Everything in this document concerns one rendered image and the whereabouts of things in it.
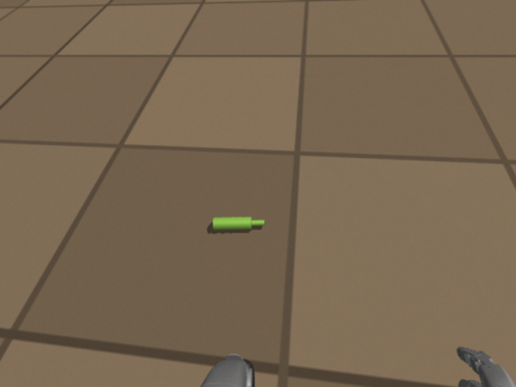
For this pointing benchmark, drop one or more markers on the right robot hand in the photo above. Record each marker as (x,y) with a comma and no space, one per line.
(491,375)

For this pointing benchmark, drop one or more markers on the bottle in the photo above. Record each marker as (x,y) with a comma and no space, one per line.
(235,223)

